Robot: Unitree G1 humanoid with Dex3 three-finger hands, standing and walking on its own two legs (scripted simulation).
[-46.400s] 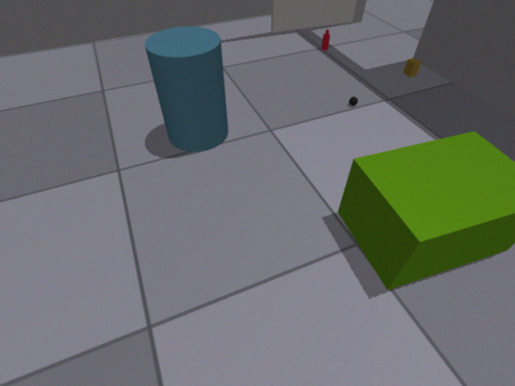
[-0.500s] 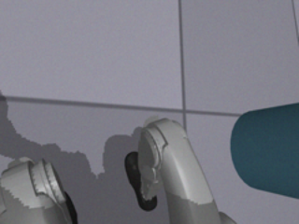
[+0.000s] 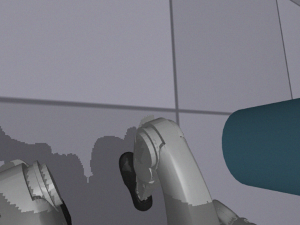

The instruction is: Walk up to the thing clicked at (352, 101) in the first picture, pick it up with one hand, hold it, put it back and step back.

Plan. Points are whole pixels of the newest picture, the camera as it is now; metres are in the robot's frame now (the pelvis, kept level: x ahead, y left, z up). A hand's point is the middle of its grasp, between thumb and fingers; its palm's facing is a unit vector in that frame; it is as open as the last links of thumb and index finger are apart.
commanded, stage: close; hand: left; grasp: from above
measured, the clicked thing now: out of the picture +0.44 +0.31 -0.27
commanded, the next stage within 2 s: settle in 1.56 s
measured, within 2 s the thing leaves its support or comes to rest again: neither
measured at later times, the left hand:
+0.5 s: hand out of the picture +0.45 +0.31 -0.25, palm faces -0.42 -0.17 -0.89, open 12.2 cm
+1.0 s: hand out of the picture +0.44 +0.30 -0.25, palm faces -0.43 -0.15 -0.89, open 9.8 cm
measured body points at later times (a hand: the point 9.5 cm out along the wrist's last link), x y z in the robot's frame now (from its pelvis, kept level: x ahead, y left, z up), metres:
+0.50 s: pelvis +0.00 +0.00 +0.00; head +0.27 +0.13 +0.33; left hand +0.46 +0.31 -0.20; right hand +0.04 -0.25 -0.05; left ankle +0.06 +0.12 -0.26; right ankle +0.12 -0.12 -0.26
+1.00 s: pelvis -0.01 +0.00 +0.00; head +0.27 +0.13 +0.33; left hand +0.46 +0.31 -0.20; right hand +0.05 -0.25 -0.05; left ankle +0.06 +0.12 -0.26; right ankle +0.12 -0.12 -0.26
